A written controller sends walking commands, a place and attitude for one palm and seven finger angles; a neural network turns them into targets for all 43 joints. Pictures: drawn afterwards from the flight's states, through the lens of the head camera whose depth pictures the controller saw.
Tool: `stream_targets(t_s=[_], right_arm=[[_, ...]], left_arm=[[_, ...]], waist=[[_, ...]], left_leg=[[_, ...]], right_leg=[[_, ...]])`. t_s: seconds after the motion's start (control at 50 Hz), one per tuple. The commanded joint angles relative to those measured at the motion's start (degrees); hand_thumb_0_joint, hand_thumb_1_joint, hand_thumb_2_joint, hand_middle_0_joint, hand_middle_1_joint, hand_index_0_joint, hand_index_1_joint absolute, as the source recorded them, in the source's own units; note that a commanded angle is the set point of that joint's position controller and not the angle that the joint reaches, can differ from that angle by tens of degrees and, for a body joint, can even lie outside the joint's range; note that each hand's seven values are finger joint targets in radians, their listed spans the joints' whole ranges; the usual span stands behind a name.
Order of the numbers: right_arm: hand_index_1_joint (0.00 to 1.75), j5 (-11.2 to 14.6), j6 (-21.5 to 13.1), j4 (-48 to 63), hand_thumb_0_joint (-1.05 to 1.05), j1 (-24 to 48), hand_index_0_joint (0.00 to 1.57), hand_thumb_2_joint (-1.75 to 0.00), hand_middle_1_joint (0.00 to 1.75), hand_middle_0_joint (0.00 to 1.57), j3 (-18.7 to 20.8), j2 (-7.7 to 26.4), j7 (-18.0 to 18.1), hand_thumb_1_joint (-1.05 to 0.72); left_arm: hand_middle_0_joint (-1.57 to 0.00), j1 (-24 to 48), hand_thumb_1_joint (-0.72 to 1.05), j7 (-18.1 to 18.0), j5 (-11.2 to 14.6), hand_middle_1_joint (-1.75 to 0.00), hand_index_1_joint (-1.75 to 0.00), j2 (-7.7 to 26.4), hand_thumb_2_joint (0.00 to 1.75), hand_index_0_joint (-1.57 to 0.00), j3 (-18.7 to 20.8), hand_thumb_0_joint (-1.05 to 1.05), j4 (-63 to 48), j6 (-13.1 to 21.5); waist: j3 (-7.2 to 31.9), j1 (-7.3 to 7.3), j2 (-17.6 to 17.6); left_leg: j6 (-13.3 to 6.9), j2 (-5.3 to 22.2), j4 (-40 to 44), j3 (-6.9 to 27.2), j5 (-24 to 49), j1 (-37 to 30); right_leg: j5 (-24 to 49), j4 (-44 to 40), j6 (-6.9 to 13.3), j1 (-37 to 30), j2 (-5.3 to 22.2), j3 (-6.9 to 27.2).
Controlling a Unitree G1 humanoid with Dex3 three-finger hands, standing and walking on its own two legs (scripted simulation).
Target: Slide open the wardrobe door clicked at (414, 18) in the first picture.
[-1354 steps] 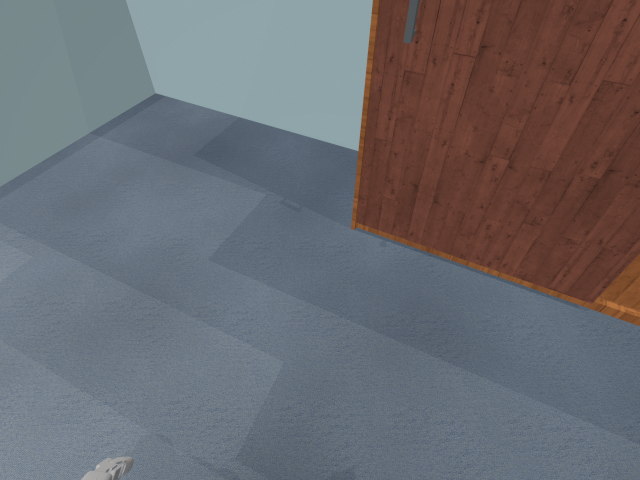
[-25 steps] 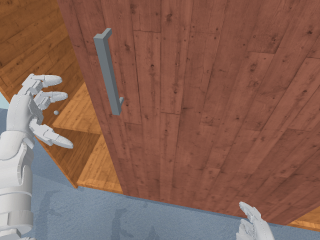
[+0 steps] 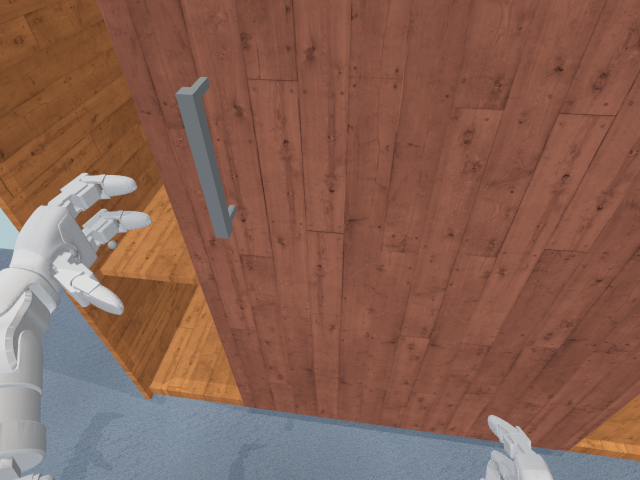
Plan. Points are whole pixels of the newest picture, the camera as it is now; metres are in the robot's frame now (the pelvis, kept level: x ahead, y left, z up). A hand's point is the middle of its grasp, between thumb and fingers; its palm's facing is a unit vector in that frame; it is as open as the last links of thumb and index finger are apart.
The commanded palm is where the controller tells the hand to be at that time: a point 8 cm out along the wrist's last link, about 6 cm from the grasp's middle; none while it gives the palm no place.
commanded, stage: draw the hand back to the body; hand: left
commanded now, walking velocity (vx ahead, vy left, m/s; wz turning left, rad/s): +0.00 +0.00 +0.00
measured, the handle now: (213, 164) +0.47 +0.18 +0.19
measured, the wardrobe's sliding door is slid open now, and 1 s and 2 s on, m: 0.32 0.32 0.32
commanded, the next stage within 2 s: step back with the hand held close in 1.40 s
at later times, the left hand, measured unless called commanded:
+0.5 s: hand (57, 292) +0.25 +0.29 +0.18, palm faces +0.38 -0.90 -0.19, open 13.8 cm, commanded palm +0.20 +0.31 +0.18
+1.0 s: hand (49, 331) +0.21 +0.27 +0.17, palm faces +0.44 -0.82 -0.36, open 9.0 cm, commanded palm +0.15 +0.31 +0.18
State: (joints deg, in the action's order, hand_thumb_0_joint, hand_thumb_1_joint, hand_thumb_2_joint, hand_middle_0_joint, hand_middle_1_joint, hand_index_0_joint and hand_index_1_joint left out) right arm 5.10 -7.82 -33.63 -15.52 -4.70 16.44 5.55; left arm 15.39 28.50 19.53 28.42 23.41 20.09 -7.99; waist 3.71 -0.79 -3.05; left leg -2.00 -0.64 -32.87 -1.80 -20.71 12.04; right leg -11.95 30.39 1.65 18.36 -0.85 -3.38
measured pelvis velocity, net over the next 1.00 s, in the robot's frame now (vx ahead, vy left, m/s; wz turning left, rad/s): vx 0.01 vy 0.01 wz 0.00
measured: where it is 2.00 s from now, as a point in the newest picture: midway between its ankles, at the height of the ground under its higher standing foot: outside the picture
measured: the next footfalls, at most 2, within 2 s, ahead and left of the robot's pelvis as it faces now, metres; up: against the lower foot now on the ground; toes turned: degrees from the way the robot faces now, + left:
none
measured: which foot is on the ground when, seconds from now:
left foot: down 0.00-1.00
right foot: down 0.00-1.00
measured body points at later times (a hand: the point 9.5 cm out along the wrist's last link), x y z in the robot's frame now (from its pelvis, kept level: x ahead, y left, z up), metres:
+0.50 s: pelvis -0.01 +0.01 +0.00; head -0.03 +0.01 +0.45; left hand +0.22 +0.33 +0.19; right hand +0.20 -0.20 -0.05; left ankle -0.03 +0.09 -0.73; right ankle +0.05 -0.10 -0.73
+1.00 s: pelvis +0.01 +0.01 +0.01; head -0.01 +0.00 +0.46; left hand +0.18 +0.32 +0.19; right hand +0.20 -0.21 -0.07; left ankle -0.03 +0.09 -0.73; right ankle +0.05 -0.10 -0.73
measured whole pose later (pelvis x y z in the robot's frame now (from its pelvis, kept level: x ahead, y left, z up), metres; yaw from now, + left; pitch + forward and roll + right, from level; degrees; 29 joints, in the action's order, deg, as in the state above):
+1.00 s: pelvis +0.01 +0.01 +0.01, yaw +0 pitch -3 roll -1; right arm -0.3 -8.5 -36.7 -12.4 -0.8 13.2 2.3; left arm -23.7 -3.9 4.8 20.0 19.4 -20.4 4.6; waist 1.5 -4.3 -3.0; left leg -2.5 -1.4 -24.5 -2.1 -18.0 3.7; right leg -10.0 23.5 0.6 10.6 -0.4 -2.8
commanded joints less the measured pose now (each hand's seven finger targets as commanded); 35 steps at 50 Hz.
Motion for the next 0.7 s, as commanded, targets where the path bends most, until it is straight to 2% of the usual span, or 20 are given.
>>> stream_targets(t_s=[0.0, 0.02, 0.06, 0.1, 0.16, 0.22, 0.28, 0.3, 0.32, 0.34, 0.36, 0.38, 0.4, 0.42, 0.44, 0.48, 0.5, 0.58, 0.6, 0.68], right_arm=[[0.3, -0.29, -4.05, 12.02, 0.0, 9.25, 0.2, -0.9, 0.3, 0.2, 3.14, 6.41, -1.08, -0.9], [0.3, -0.21, -4.06, 12.18, 0.0, 9.12, 0.2, -0.9, 0.3, 0.2, 3.33, 6.51, -1.34, -0.9], [0.3, 0.16, -4.05, 12.13, 0.0, 9.16, 0.2, -0.9, 0.3, 0.2, 3.58, 6.84, -1.36, -0.9], [0.3, 0.23, -4.21, 12.27, 0.0, 9.47, 0.2, -0.9, 0.3, 0.2, 3.96, 6.95, -1.18, -0.9], [0.3, 0.15, -5.07, 12.39, 0.0, 9.51, 0.2, -0.9, 0.3, 0.2, 3.82, 6.63, -0.44, -0.9], [0.3, -0.18, -6.1, 11.76, 0.0, 9.78, 0.2, -0.9, 0.3, 0.2, 3.45, 6.18, 0.19, -0.9], [0.3, -0.42, -7.3, 10.81, 0.0, 9.56, 0.2, -0.9, 0.3, 0.2, 3.13, 5.91, 0.69, -0.9], [0.3, -0.67, -7.48, 10.53, 0.0, 9.78, 0.2, -0.9, 0.3, 0.2, 3.13, 5.88, 0.62, -0.9], [0.3, -3.75, -7.7, 8.89, 0.0, 9.08, 0.2, -0.9, 0.3, 0.2, 4.13, 5.26, -0.83, -0.9], [0.3, -3.99, -7.78, 7.54, 0.0, 9.17, 0.2, -0.9, 0.3, 0.2, 4.2, 5.05, -1.34, -0.9], [0.3, -3.77, -7.61, 7.42, 0.0, 9.48, 0.2, -0.9, 0.3, 0.2, 4.04, 5.08, -1.5, -0.9], [0.3, -3.57, -7.0, 7.08, 0.0, 9.34, 0.2, -0.9, 0.3, 0.2, 4.39, 4.87, -1.74, -0.9], [0.3, -3.71, -6.58, 6.75, 0.0, 9.82, 0.2, -0.9, 0.3, 0.2, 4.74, 4.93, -1.94, -0.9], [0.3, -3.83, -6.26, 6.91, 0.0, 9.6, 0.2, -0.9, 0.3, 0.2, 4.6, 4.65, -2.19, -0.9], [0.3, -3.97, -6.05, 6.78, 0.0, 9.86, 0.2, -0.9, 0.3, 0.2, 4.66, 4.39, -2.29, -0.9], [0.3, -4.22, -5.89, 6.52, 0.0, 9.62, 0.2, -0.9, 0.3, 0.2, 4.86, 4.2, -2.35, -0.9], [0.3, -4.4, -5.89, 6.15, 0.0, 9.71, 0.2, -0.9, 0.3, 0.2, 5.06, 4.48, -2.21, -0.9], [0.3, -4.78, -6.18, 6.02, 0.0, 10.05, 0.2, -0.9, 0.3, 0.2, 5.28, 4.02, -1.9, -0.9], [0.3, -4.95, -6.38, 5.65, 0.0, 10.15, 0.2, -0.9, 0.3, 0.2, 5.37, 4.28, -1.81, -0.9], [0.3, -5.07, -5.91, 5.11, 0.0, 9.64, 0.2, -0.9, 0.3, 0.2, 5.63, 3.71, -2.04, -0.9]], left_arm=[[-0.25, 9.51, -0.55, -1.84, 3.18, -1.15, -1.15, 17.57, 0.2, -0.25, 10.6, 0.0, -13.94, 4.34], [-0.25, 7.35, -0.55, -2.26, 3.44, -1.15, -1.15, 16.79, 0.2, -0.25, 10.95, 0.0, -13.54, 4.11], [-0.25, 8.34, -0.55, -2.14, 3.07, -1.15, -1.15, 13.08, 0.2, -0.25, 7.08, 0.0, -14.61, 3.17], [-0.25, 7.61, -0.55, -2.25, 2.7, -1.15, -1.15, 12.5, 0.2, -0.25, 6.12, 0.0, -16.83, 2.23], [-0.25, 11.54, -0.55, -2.36, 1.95, -1.15, -1.15, 12.21, 0.2, -0.25, 3.92, 0.0, -24.39, 2.08], [-0.25, 12.58, -0.51, -3.43, 2.15, -1.13, -1.13, 13.07, 0.22, -0.25, 4.33, 0.0, -30.11, 3.85], [-0.25, 10.97, -0.41, -4.31, 2.19, -1.07, -1.07, 13.11, 0.27, -0.25, 5.02, 0.0, -32.29, 5.46], [-0.24, 8.61, -0.37, -4.7, 2.33, -1.04, -1.04, 13.88, 0.29, -0.24, 6.28, 0.0, -32.21, 5.38], [-0.24, 9.96, -0.33, -16.91, -7.24, -1.02, -1.02, 16.29, 0.31, -0.24, 6.05, 0.0, -38.71, 9.32], [-0.24, 0.28, -0.3, -22.0, -7.44, -1.0, -1.0, 8.61, 0.32, -0.24, 3.61, 0.0, -33.12, 9.6], [-0.24, -5.21, -0.26, -24.07, -7.54, -0.98, -0.98, 3.72, 0.34, -0.24, 1.36, 0.0, -31.57, 9.55], [-0.24, -7.94, -0.22, -25.99, -8.76, -0.96, -0.96, 3.81, 0.36, -0.24, 1.91, 0.0, -33.69, 10.31], [-0.24, -10.91, -0.19, -27.47, -9.4, -0.94, -0.94, 4.02, 0.37, -0.24, 2.28, 0.0, -35.75, 11.29], [-0.24, -11.39, -0.15, -28.64, -10.12, -0.92, -0.92, 4.05, 0.39, -0.24, 2.06, 0.0, -38.74, 12.34], [-0.24, -11.72, -0.12, -29.62, -10.82, -0.89, -0.89, 3.75, 0.41, -0.24, 1.44, 0.0, -40.02, 13.02], [-0.23, -11.55, -0.04, -31.25, -12.02, -0.85, -0.85, 3.46, 0.44, -0.23, 0.6, 0.0, -42.41, 14.29], [-0.23, -12.56, -0.01, -31.98, -12.51, -0.83, -0.83, 3.82, 0.46, -0.23, 0.7, 0.0, -42.85, 14.78], [-0.23, -12.41, 0.14, -33.99, -14.35, -0.75, -0.75, 4.1, 0.53, -0.23, 0.2, 0.0, -48.58, 16.13], [-0.22, -13.67, 0.17, -34.35, -14.64, -0.73, -0.73, 4.95, 0.55, -0.22, 0.94, 0.0, -48.96, 16.32], [-0.22, -20.08, 0.32, -34.67, -15.18, -0.64, -0.64, 3.16, 0.62, -0.22, 0.77, 0.0, -49.51, 16.28]], waist=[[7.62, -4.18, 3.97], [6.75, -4.13, 4.79], [5.34, -2.93, 1.88], [5.51, -2.64, 0.09], [7.7, -1.71, -3.1], [7.64, -1.32, -2.95], [7.59, -1.7, -3.41], [7.47, -2.47, -3.56], [1.26, -3.25, -1.85], [-0.93, -2.32, -0.52], [-3.3, -2.47, 2.01], [-1.63, -2.8, 0.31], [0.13, -3.41, -1.15], [2.49, -3.36, -3.53], [2.84, -3.25, -4.08], [3.91, -2.88, -3.4], [3.78, -2.82, -0.44], [6.13, -2.84, -3.29], [6.04, -3.06, -1.64], [5.11, -3.34, -2.36]], left_leg=[[0.84, 1.27, 5.75, 3.78, 13.97, 7.68], [0.68, 1.28, 5.8, 3.4, 12.75, 8.21], [0.79, 1.35, 6.01, 3.02, 10.31, 7.15], [0.71, 1.58, 5.49, 2.8, 9.75, 5.86], [0.58, 1.48, 5.71, 3.37, 9.49, 3.15], [0.48, 1.53, 6.06, 4.13, 8.41, 2.13], [0.73, 1.34, 7.28, 4.94, 8.68, 0.92], [0.87, 1.48, 7.24, 4.85, 9.81, 0.94], [0.8, 0.77, 8.24, 4.53, 8.2, 6.38], [1.48, 1.28, 9.78, 4.87, 5.53, 7.5], [1.72, 1.67, 11.04, 5.35, 4.29, 7.99], [1.73, 1.87, 11.56, 4.87, 4.84, 6.79], [1.59, 1.83, 11.65, 4.14, 7.07, 5.7], [1.76, 1.77, 11.81, 3.82, 8.8, 4.57], [1.78, 1.77, 11.81, 3.41, 9.92, 3.98], [1.93, 1.94, 12.41, 3.41, 11.31, 2.96], [1.79, 2.26, 12.6, 3.5, 12.44, 2.63], [2.3, 1.86, 12.78, 3.58, 16.4, 0.08], [2.52, 2.08, 12.71, 3.88, 18.72, -0.22], [3.65, 2.31, 12.24, 3.69, 25.98, -1.43]], right_leg=[[6.79, -3.22, 1.01, -13.1, 2.23, 4.2], [5.38, -3.49, 0.82, -12.28, 2.33, 4.32], [2.35, -4.02, 0.69, -9.43, 2.3, 4.35], [1.03, -4.54, 0.63, -8.85, 2.52, 5.25], [0.68, -4.5, 0.51, -8.27, 2.07, 4.6], [-0.98, -5.25, 0.34, -8.19, 1.5, 4.27], [-0.11, -5.03, 0.31, -8.86, 0.76, 2.36], [0.86, -5.19, 0.56, -9.72, 0.87, 2.58], [-1.42, -7.82, 0.52, -8.49, 1.3, 3.92], [-2.81, -7.71, 0.5, -8.44, 1.71, 2.93], [-2.53, -7.3, 0.32, -8.34, 1.63, 2.33], [-1.25, -6.89, 0.35, -9.82, 1.62, 2.32], [0.89, -7.03, 0.53, -11.63, 1.77, 2.44], [2.57, -6.48, 0.48, -13.07, 1.98, 2.54], [3.85, -6.53, 0.46, -13.49, 2.0, 2.67], [4.98, -6.55, 0.34, -14.21, 1.78, 2.54], [5.55, -6.9, 0.23, -14.39, 1.55, 2.35], [7.48, -6.7, 0.28, -15.64, 1.38, 2.22], [8.58, -6.86, 0.27, -16.06, 1.31, 2.0], [11.49, -6.54, 0.14, -16.43, 1.31, 1.69]])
